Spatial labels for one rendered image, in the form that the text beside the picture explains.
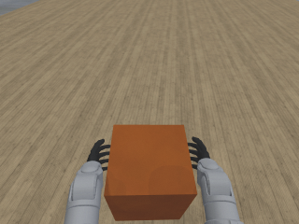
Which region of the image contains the robot left hand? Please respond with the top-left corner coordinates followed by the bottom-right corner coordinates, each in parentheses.
top-left (87, 138), bottom-right (111, 171)

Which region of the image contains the carton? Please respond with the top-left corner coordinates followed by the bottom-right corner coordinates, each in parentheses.
top-left (104, 124), bottom-right (197, 221)

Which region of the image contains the robot right hand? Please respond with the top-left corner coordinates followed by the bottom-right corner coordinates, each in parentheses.
top-left (187, 136), bottom-right (210, 170)

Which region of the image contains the left robot forearm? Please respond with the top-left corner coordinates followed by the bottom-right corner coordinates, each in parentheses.
top-left (64, 161), bottom-right (104, 224)

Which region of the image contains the right robot forearm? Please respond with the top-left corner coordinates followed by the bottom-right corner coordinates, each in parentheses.
top-left (197, 158), bottom-right (244, 224)

